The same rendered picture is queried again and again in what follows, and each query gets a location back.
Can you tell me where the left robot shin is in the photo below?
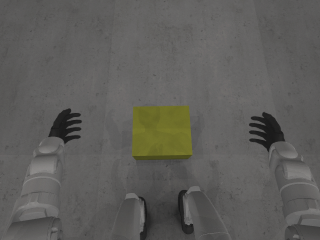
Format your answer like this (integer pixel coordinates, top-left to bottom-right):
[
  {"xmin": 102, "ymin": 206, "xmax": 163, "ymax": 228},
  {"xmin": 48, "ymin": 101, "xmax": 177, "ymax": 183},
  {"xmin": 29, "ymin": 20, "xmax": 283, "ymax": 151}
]
[{"xmin": 120, "ymin": 193, "xmax": 144, "ymax": 232}]

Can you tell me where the carton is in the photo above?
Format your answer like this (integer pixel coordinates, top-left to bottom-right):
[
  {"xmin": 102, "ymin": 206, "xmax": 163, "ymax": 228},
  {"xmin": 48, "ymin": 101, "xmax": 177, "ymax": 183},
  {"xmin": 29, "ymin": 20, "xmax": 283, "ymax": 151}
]
[{"xmin": 132, "ymin": 105, "xmax": 193, "ymax": 160}]

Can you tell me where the left robot thigh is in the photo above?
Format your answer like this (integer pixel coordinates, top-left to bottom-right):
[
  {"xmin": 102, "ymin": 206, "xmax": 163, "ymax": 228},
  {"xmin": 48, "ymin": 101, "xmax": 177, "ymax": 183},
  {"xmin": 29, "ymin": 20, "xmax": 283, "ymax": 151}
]
[{"xmin": 109, "ymin": 198, "xmax": 145, "ymax": 240}]

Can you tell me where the right robot upper arm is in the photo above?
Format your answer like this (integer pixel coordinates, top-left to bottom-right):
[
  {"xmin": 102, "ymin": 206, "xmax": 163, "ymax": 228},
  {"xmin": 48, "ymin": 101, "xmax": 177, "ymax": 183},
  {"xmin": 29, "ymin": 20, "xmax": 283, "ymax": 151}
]
[{"xmin": 284, "ymin": 224, "xmax": 320, "ymax": 240}]

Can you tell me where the robot right hand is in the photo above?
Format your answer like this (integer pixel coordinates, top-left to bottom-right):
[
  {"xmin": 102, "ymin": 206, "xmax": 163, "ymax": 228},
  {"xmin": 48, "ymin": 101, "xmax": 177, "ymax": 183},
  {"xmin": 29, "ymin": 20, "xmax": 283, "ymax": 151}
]
[{"xmin": 249, "ymin": 112, "xmax": 285, "ymax": 152}]

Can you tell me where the left robot forearm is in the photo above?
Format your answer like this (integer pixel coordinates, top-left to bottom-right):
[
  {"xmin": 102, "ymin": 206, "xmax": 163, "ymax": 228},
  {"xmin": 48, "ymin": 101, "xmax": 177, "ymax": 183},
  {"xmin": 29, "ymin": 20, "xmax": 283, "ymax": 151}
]
[{"xmin": 1, "ymin": 136, "xmax": 66, "ymax": 240}]

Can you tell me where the robot left hand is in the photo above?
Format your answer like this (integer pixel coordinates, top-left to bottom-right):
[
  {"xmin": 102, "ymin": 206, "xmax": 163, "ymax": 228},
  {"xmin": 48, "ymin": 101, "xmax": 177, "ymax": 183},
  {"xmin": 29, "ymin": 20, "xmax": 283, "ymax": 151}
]
[{"xmin": 48, "ymin": 108, "xmax": 82, "ymax": 144}]

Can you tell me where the right robot forearm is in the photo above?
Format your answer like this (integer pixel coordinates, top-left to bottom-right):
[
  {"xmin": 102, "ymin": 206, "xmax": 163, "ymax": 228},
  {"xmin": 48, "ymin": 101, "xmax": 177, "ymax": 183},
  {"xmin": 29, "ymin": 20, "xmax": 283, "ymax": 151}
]
[{"xmin": 268, "ymin": 141, "xmax": 320, "ymax": 227}]

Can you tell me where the left robot upper arm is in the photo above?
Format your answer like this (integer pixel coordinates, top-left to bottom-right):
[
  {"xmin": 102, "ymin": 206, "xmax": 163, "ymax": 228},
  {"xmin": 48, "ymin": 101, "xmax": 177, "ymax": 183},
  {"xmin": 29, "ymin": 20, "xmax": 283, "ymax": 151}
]
[{"xmin": 4, "ymin": 216, "xmax": 64, "ymax": 240}]

